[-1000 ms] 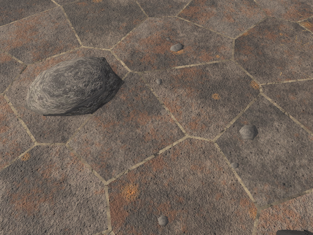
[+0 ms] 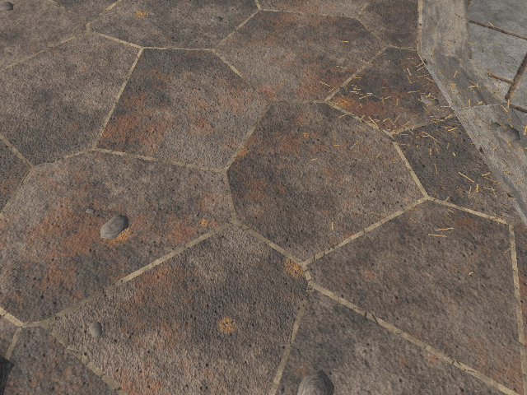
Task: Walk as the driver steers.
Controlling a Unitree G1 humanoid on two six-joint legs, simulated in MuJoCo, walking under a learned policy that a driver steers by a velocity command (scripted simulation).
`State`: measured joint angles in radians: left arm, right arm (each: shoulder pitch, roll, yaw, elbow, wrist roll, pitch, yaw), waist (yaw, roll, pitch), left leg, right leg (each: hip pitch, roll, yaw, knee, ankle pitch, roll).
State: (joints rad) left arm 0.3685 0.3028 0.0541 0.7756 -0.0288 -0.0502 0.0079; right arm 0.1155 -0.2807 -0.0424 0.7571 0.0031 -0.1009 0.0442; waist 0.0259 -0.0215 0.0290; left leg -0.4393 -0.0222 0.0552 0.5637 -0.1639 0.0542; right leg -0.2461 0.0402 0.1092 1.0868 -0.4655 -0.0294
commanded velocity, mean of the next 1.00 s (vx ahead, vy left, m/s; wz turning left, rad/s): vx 0.22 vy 0.00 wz -0.16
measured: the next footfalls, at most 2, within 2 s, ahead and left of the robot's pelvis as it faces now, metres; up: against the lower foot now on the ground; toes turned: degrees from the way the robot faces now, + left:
right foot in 0.42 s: +0.39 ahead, -0.15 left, +0.00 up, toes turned -9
left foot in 0.74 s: +0.39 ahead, +0.11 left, +0.00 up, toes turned -8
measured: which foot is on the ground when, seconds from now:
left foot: down 0.00-0.44, up 0.46-0.72, down 0.74-1.00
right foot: up 0.00-0.40, down 0.42-1.00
